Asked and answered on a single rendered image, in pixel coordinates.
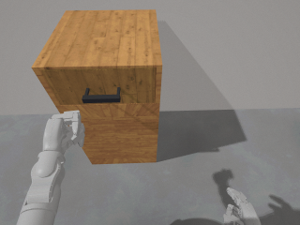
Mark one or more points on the left robot hand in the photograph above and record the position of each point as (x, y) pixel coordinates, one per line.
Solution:
(56, 131)

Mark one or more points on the handle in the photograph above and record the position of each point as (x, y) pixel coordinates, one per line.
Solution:
(86, 98)

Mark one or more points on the drawer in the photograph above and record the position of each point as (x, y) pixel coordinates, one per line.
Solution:
(137, 84)

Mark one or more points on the cabinet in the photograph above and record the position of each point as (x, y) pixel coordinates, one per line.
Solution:
(115, 133)

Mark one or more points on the robot left forearm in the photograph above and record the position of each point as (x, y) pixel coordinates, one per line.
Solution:
(42, 199)

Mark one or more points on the right robot hand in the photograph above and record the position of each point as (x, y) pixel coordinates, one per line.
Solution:
(245, 215)

